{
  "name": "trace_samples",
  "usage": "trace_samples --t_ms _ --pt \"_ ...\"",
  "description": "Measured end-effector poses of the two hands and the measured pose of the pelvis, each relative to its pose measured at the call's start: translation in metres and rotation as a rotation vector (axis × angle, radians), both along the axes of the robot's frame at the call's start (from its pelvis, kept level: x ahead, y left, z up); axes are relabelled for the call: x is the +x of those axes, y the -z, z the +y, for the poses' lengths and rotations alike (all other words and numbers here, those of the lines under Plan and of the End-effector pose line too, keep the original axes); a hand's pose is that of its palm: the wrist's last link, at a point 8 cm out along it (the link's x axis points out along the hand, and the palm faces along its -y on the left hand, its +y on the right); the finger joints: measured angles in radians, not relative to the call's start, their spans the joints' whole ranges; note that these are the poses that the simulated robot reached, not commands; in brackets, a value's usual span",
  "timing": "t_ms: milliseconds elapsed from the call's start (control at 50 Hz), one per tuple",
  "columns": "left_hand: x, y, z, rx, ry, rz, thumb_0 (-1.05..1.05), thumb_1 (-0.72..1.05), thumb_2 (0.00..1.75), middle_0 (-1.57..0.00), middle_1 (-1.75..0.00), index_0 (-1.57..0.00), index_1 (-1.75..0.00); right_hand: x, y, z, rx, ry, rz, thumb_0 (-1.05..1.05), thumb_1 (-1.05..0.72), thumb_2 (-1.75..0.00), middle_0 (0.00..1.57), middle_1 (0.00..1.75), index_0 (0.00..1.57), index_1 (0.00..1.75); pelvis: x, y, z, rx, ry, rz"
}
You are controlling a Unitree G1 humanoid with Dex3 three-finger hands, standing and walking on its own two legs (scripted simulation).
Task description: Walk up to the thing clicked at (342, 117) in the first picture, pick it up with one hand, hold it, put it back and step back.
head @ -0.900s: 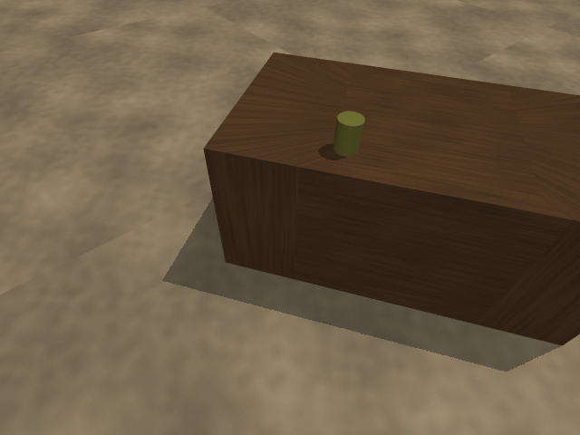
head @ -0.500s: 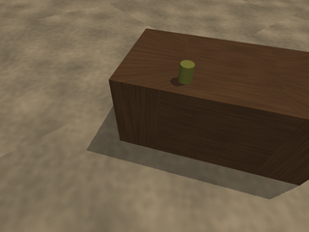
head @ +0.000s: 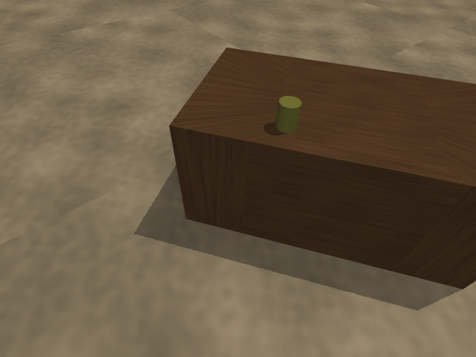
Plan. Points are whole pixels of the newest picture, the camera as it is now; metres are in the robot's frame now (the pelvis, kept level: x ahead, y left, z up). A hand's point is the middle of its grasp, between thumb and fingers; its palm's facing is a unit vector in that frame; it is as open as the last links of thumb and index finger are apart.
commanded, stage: stand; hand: left
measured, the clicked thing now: (287, 114) +0.94 -0.19 -0.13
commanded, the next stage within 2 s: walk up in 0.22 s
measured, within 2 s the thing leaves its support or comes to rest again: neither
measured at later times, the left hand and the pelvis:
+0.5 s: hand out of the picture +0.12 +0.23 -0.15, palm faces -0.14 -0.92 -0.37, open 7.4 cm; pelvis +0.03 -0.05 -0.02, yaw -8 degrees
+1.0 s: hand (186, 301) +0.29 +0.11 -0.18, palm faces -0.28 -0.91 -0.32, open 7.4 cm; pelvis +0.19 -0.14 -0.03, yaw -15 degrees
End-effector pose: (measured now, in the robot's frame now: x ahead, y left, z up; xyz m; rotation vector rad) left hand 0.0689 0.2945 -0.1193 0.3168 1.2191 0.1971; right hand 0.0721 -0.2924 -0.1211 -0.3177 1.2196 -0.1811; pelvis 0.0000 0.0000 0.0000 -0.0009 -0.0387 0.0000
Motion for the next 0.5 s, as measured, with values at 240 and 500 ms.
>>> trace_samples --t_ms 240,500 --pt "-0.007 0.001 0.002 -0.007 -0.003 0.013 0.00 0.91 0.89 -0.21 -0.30 -0.20 -0.29 -0.004 -0.001 0.000 -0.003 0.001 -0.001 0.01 -0.90 -0.90 0.21 0.30 0.20 0.30 -0.001 0.000 0.001 0.002 0.004 0.003" --pt "0.048 -0.008 -0.019 0.037 0.113 0.031 0.01 0.91 0.89 -0.20 -0.30 -0.20 -0.29 -0.043 -0.005 -0.106 -0.119 0.149 -0.017 0.01 -0.90 -0.90 0.21 0.30 0.21 0.30 0.034 0.016 -0.054 0.040 0.130 -0.023"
